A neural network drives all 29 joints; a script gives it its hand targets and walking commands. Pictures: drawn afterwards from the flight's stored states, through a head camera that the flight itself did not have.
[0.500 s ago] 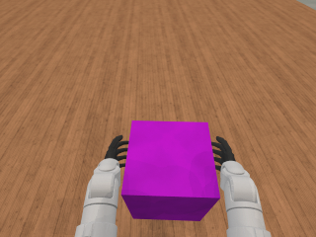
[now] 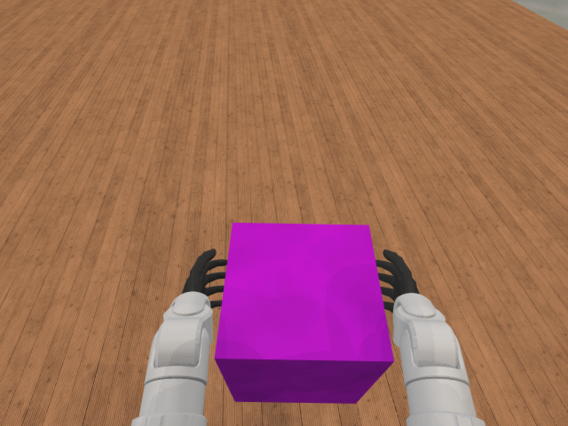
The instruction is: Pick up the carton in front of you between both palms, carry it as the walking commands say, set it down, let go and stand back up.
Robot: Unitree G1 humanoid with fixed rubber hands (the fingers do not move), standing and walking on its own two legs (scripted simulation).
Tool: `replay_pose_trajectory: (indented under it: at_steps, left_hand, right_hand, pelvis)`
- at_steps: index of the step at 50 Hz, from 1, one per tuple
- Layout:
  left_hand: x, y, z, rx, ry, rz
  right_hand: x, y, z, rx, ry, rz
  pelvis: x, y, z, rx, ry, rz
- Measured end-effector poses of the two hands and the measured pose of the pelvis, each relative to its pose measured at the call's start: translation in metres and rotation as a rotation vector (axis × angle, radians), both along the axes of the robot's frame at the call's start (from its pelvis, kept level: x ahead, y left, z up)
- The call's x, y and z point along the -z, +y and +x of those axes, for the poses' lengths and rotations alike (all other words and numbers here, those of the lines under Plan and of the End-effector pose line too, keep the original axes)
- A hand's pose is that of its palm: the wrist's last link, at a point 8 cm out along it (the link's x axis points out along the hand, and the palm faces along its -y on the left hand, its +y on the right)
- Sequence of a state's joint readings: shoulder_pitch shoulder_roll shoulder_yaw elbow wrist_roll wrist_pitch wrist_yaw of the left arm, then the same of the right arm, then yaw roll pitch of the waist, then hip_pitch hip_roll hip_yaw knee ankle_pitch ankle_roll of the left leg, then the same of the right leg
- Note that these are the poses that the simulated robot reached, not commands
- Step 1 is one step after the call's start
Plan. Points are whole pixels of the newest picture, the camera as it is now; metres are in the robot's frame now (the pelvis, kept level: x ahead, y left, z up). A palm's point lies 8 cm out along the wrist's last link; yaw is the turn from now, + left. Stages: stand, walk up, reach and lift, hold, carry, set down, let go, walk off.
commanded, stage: hold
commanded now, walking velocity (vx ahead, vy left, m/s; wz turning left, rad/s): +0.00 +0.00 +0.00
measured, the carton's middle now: (297, 318) +0.29 +0.01 -0.05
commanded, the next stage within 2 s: set down in 0.66 s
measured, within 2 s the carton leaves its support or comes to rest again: neither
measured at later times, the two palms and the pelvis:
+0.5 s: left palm (195, 287) +0.29 +0.16 +0.04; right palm (407, 309) +0.27 -0.14 +0.04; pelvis -0.01 +0.04 +0.00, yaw -5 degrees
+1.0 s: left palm (205, 272) +0.34 +0.16 +0.00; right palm (394, 291) +0.31 -0.14 +0.01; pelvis -0.01 +0.03 -0.01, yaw -5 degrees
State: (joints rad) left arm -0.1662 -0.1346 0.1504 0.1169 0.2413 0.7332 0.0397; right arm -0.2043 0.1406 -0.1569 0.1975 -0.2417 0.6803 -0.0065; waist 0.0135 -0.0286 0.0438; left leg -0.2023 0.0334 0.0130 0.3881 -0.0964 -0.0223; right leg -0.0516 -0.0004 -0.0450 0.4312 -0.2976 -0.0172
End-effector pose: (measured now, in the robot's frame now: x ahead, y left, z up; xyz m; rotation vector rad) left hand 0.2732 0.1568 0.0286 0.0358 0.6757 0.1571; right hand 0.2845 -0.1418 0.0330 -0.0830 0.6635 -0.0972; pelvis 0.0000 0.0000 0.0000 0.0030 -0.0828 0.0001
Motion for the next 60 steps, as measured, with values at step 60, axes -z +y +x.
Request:
replay_pose_trajectory:
  at_steps: [60]
  left_hand:
    - [0.133, 0.014, 0.081, 0.107, 0.032, -0.028]
  right_hand:
    - [0.123, 0.015, 0.048, 0.134, 0.04, -0.001]
  pelvis:
    - [0.035, 0.02, -0.023, 0.067, 0.356, -0.012]
